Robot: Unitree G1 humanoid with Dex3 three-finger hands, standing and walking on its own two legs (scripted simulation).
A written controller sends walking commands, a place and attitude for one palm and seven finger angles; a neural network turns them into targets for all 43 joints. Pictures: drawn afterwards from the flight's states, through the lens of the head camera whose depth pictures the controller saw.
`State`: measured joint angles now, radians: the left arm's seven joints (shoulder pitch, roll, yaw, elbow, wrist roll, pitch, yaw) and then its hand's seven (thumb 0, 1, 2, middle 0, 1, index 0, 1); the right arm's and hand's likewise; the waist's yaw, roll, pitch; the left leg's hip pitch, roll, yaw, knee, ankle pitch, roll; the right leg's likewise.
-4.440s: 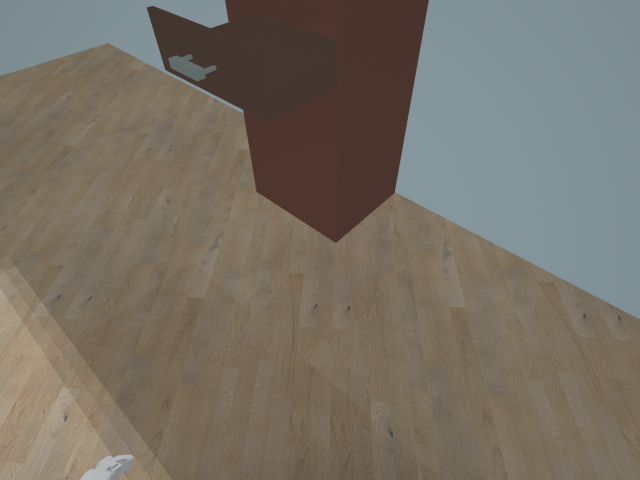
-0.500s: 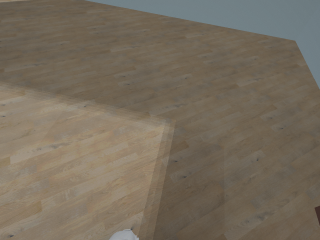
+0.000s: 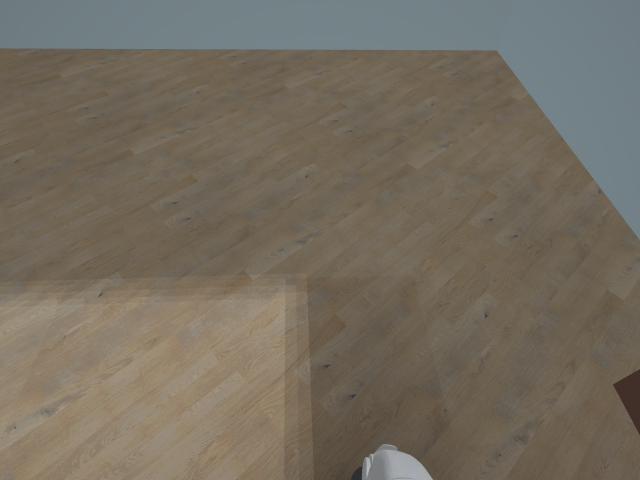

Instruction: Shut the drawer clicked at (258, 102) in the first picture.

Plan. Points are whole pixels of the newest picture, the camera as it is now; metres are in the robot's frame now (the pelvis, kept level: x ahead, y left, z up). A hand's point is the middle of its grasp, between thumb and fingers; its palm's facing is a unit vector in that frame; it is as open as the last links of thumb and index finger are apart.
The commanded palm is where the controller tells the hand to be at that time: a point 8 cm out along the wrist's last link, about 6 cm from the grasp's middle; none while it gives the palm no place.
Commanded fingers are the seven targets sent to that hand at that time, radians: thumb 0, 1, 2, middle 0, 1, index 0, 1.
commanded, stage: turn to face it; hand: left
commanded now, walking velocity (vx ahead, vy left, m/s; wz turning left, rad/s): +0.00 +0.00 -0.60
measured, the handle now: out of the picture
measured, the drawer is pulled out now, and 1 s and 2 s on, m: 0.29 0.29 0.29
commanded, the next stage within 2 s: none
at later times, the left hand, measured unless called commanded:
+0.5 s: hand (203, 460) +0.18 +0.17 -0.16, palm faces -0.18 -0.96 -0.22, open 7.3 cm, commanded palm none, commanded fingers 0.00 0.90 0.90 -0.20 -0.30 -0.20 -0.30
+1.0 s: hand (241, 409) +0.25 +0.13 -0.16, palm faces -0.56 -0.78 -0.27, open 7.4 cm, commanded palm none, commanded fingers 0.00 0.90 0.90 -0.20 -0.30 -0.20 -0.30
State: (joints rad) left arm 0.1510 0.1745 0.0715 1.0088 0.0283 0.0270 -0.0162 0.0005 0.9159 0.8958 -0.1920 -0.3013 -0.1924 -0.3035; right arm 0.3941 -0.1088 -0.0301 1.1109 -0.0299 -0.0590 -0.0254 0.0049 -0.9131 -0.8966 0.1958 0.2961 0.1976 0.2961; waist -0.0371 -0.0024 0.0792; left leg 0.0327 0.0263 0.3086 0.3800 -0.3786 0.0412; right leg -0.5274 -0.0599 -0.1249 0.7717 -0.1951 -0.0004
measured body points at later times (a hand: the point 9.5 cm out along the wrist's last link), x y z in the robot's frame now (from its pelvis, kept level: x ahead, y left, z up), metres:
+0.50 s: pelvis +0.06 +0.00 +0.00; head +0.09 -0.01 +0.45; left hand +0.19 +0.22 -0.14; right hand +0.13 -0.27 -0.14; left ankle +0.10 +0.16 -0.71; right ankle +0.12 -0.09 -0.74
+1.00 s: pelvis +0.04 +0.01 -0.01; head +0.07 -0.03 +0.44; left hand +0.28 +0.17 -0.14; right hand -0.08 -0.22 -0.16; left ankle +0.09 +0.14 -0.74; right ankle -0.03 -0.08 -0.74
